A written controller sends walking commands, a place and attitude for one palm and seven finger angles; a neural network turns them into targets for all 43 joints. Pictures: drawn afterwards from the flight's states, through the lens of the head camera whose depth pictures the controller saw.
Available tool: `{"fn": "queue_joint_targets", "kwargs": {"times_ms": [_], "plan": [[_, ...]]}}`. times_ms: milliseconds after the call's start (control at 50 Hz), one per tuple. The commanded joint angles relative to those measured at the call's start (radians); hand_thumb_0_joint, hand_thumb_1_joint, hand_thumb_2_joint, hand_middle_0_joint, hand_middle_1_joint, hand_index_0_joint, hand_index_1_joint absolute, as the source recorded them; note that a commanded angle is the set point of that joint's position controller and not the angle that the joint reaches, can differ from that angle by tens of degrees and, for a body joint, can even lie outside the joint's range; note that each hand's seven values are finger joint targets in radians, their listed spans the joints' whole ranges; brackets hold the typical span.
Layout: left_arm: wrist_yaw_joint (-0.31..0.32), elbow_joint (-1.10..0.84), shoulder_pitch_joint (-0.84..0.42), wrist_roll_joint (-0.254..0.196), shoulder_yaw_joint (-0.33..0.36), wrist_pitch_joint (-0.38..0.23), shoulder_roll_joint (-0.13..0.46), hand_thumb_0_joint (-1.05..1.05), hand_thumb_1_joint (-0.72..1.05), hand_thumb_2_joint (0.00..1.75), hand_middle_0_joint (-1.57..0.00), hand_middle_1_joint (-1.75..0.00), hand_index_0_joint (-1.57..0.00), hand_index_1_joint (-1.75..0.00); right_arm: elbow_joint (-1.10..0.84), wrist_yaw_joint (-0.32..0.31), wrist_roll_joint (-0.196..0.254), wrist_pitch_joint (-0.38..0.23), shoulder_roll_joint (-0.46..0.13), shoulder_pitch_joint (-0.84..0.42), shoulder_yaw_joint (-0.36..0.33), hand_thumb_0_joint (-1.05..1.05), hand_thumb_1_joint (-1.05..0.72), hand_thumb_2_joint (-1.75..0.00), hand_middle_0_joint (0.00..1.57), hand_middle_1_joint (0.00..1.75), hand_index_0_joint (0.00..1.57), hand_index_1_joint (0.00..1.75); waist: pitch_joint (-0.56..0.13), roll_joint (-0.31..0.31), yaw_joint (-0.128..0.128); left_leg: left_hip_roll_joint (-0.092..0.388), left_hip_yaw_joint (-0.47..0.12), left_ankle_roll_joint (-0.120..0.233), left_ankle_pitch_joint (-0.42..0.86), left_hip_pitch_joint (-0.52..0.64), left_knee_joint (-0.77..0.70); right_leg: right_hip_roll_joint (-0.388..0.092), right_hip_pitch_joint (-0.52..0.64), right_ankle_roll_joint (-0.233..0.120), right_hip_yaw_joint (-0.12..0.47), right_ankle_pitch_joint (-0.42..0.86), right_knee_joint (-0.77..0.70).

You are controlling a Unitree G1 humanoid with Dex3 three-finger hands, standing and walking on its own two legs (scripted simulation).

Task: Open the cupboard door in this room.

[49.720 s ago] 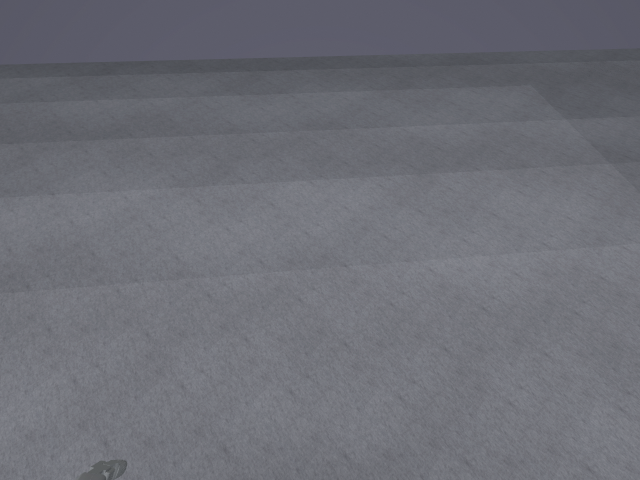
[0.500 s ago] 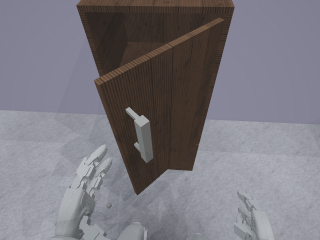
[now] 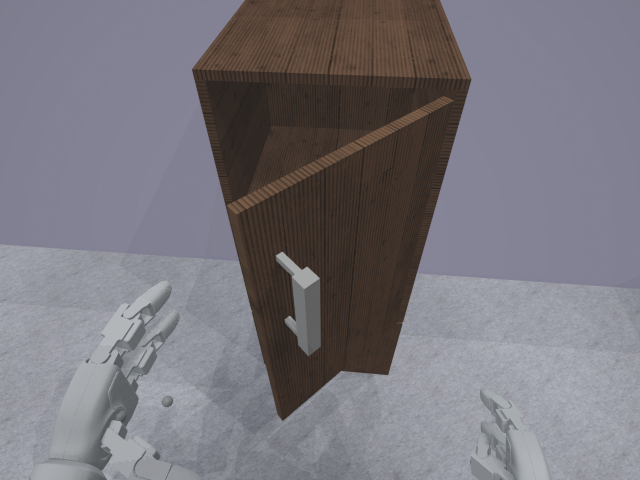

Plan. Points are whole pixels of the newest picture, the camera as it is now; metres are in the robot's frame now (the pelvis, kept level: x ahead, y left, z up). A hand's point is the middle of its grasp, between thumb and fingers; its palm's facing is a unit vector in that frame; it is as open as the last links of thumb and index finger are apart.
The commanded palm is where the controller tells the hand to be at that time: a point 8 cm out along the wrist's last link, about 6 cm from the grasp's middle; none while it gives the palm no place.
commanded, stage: draw the hand back to the body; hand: left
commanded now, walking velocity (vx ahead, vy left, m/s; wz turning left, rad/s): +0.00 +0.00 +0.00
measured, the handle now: (297, 305) +0.33 +0.06 +0.05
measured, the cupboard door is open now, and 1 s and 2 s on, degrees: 46 46 46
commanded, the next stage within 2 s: step back with the hand held close in 1.04 s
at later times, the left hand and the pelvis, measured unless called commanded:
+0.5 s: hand (63, 321) +0.21 +0.25 +0.18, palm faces +0.34 -0.85 -0.40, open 11.0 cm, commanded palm +0.17 +0.30 +0.20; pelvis +0.02 +0.02 +0.05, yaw -2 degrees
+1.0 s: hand (43, 304) +0.22 +0.26 +0.20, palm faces +0.42 -0.82 -0.39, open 7.5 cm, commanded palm +0.17 +0.30 +0.22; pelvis +0.02 +0.00 +0.06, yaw -2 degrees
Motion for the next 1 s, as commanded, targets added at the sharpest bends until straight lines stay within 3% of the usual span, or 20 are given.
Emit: {"fn": "queue_joint_targets", "kwargs": {"times_ms": [0,40,60,160,220,340,460,500,560,640,700,780,820,860,920,980], "plan": [[0.191,-0.285,0.028,0.133,0.047,0.033,0.116,0.0,-0.22,0.42,-0.16,-0.3,-0.16,-0.3,-0.158,-0.045,-0.019,-0.043,-0.074,-0.09,-0.027,0.0,-0.9,-0.9,0.2,0.3,0.2,0.3,-0.009,0.0,0.006,-0.017,0.002,0.022,0.199,0.203,-0.223,-0.01,0.034,-0.004,0.063,0.249,-0.281],[0.236,-0.281,0.006,0.159,0.071,0.064,0.141,0.0,-0.15,0.45,-0.16,-0.3,-0.16,-0.3,-0.146,-0.05,-0.022,-0.029,-0.082,-0.102,-0.023,0.0,-0.9,-0.9,0.2,0.3,0.2,0.3,0.005,-0.012,0.005,-0.013,0.002,0.022,0.209,0.236,-0.249,-0.009,0.057,0.0,0.058,0.251,-0.31],[0.254,-0.253,-0.001,0.167,0.087,0.073,0.151,0.0,-0.12,0.47,-0.16,-0.3,-0.16,-0.3,-0.132,-0.052,-0.027,-0.027,-0.084,-0.113,-0.021,0.0,-0.9,-0.9,0.2,0.3,0.2,0.3,0.017,-0.057,0.005,-0.012,-0.003,0.025,0.212,0.246,-0.266,-0.006,0.08,0.0,0.053,0.25,-0.334],[0.295,-0.254,-0.049,0.187,0.132,0.079,0.184,0.0,0.06,0.54,-0.17,-0.3,-0.17,-0.3,-0.099,-0.057,-0.031,-0.032,-0.093,-0.142,-0.012,0.0,-0.9,-0.9,0.2,0.3,0.2,0.3,0.018,-0.007,0.012,-0.007,-0.003,0.024,0.255,0.349,-0.36,-0.013,0.176,-0.002,0.047,0.288,-0.393],[0.301,-0.283,-0.079,0.192,0.13,0.077,0.178,0.0,0.17,0.58,-0.17,-0.3,-0.17,-0.3,-0.082,-0.051,-0.034,-0.048,-0.092,-0.148,-0.007,0.0,-0.9,-0.9,0.2,0.3,0.2,0.3,0.023,0.034,0.011,-0.001,-0.011,0.017,0.304,0.408,-0.416,-0.011,0.216,-0.001,0.037,0.314,-0.413],[0.305,-0.244,-0.096,0.187,0.198,0.076,0.201,0.0,0.37,0.68,-0.18,-0.3,-0.18,-0.3,-0.043,-0.037,-0.041,-0.06,-0.1,-0.169,-0.011,0.0,-0.9,-0.9,0.2,0.3,0.2,0.3,0.06,-0.012,0.025,0.012,-0.019,0.005,0.392,0.462,-0.502,-0.005,0.308,-0.001,0.029,0.358,-0.469],[0.302,-0.228,-0.118,0.18,0.284,0.068,0.24,0.0,0.58,0.76,-0.19,-0.3,-0.19,-0.3,-0.011,-0.026,-0.046,-0.052,-0.104,-0.188,-0.022,0.0,-0.9,-0.9,0.2,0.3,0.2,0.3,0.044,0.02,0.039,0.014,0.001,-0.001,0.5,0.523,-0.543,-0.006,0.389,-0.003,0.036,0.438,-0.518],[0.3,-0.231,-0.144,0.175,0.294,0.067,0.237,0.0,0.65,0.8,-0.19,-0.3,-0.19,-0.3,-0.006,-0.021,-0.045,-0.046,-0.104,-0.194,-0.024,0.0,-0.9,-0.9,0.2,0.3,0.2,0.3,0.064,0.034,0.035,0.016,0.006,-0.002,0.505,0.535,-0.555,-0.004,0.389,0.0,0.038,0.445,-0.531],[0.303,-0.209,-0.181,0.17,0.343,0.064,0.27,0.0,0.76,0.84,-0.19,-0.3,-0.19,-0.3,0.008,-0.022,-0.048,-0.041,-0.11,-0.203,-0.03,0.0,-0.9,-0.9,0.2,0.3,0.2,0.3,0.072,-0.006,0.039,0.014,0.011,0.003,0.485,0.54,-0.569,-0.001,0.408,-0.002,0.041,0.454,-0.555],[0.305,-0.216,-0.239,0.164,0.386,0.05,0.294,0.0,0.9,0.9,-0.2,-0.3,-0.2,-0.3,0.021,-0.02,-0.046,-0.038,-0.107,-0.21,-0.036,0.0,-0.9,-0.9,0.2,0.3,0.2,0.3,0.064,0.027,0.038,0.009,0.018,0.005,0.463,0.56,-0.581,-0.003,0.418,-0.002,0.046,0.451,-0.571],[0.292,-0.161,-0.204,0.16,0.327,0.056,0.23,0.0,0.9,0.9,-0.2,-0.3,-0.2,-0.3,0.026,-0.015,-0.046,-0.033,-0.111,-0.213,-0.04,0.0,-0.9,-0.9,0.2,0.3,0.2,0.3,0.097,0.009,0.033,0.009,0.024,0.009,0.451,0.563,-0.591,-0.002,0.41,0.002,0.046,0.448,-0.584],[0.289,-0.171,-0.228,0.159,0.337,0.05,0.254,0.0,0.9,0.9,-0.2,-0.3,-0.2,-0.3,0.023,-0.014,-0.047,-0.03,-0.116,-0.225,-0.046,0.0,-0.9,-0.9,0.2,0.3,0.2,0.3,0.089,-0.021,0.036,0.004,0.028,0.015,0.421,0.564,-0.597,-0.003,0.424,0.004,0.054,0.442,-0.599],[0.292,-0.198,-0.239,0.163,0.356,0.04,0.277,0.0,0.9,0.9,-0.2,-0.3,-0.2,-0.3,0.027,-0.017,-0.049,-0.036,-0.111,-0.228,-0.047,0.0,-0.9,-0.9,0.2,0.3,0.2,0.3,0.066,0.02,0.041,-0.001,0.036,0.018,0.413,0.578,-0.591,-0.005,0.429,0.002,0.061,0.441,-0.606],[0.294,-0.2,-0.241,0.164,0.368,0.039,0.291,0.0,0.9,0.9,-0.2,-0.3,-0.2,-0.3,0.032,-0.019,-0.049,-0.039,-0.11,-0.23,-0.044,0.0,-0.9,-0.9,0.2,0.3,0.2,0.3,0.077,0.019,0.043,-0.003,0.032,0.015,0.421,0.57,-0.591,-0.004,0.438,-0.002,0.059,0.45,-0.609],[0.294,-0.223,-0.235,0.165,0.364,0.031,0.285,0.0,0.9,0.9,-0.2,-0.3,-0.2,-0.3,0.037,-0.019,-0.049,-0.051,-0.104,-0.23,-0.044,0.0,-0.9,-0.9,0.2,0.3,0.2,0.3,0.074,0.061,0.041,-0.005,0.041,0.013,0.433,0.588,-0.585,-0.005,0.429,0.0,0.063,0.466,-0.61],[0.293,-0.199,-0.23,0.164,0.355,0.032,0.271,0.0,0.9,0.9,-0.2,-0.3,-0.2,-0.3,0.04,-0.018,-0.049,-0.053,-0.106,-0.229,-0.045,0.0,-0.9,-0.9,0.2,0.3,0.2,0.3,0.094,0.025,0.038,-0.004,0.038,0.014,0.44,0.584,-0.588,-0.002,0.426,0.001,0.063,0.472,-0.614]]}}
